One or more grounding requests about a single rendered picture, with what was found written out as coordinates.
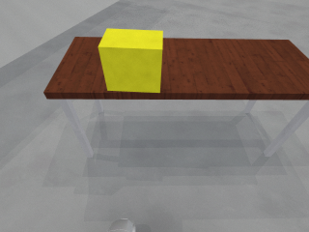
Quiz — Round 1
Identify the left robot thigh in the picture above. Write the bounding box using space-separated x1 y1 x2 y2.
106 218 136 232

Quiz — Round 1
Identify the table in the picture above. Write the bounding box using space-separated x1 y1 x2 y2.
43 37 309 158

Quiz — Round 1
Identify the carton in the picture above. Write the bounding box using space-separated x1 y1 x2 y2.
98 28 163 93

